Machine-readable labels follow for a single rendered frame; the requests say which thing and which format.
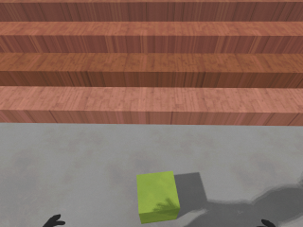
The left robot hand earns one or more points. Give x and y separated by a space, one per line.
54 221

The carton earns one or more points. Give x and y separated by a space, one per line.
157 197

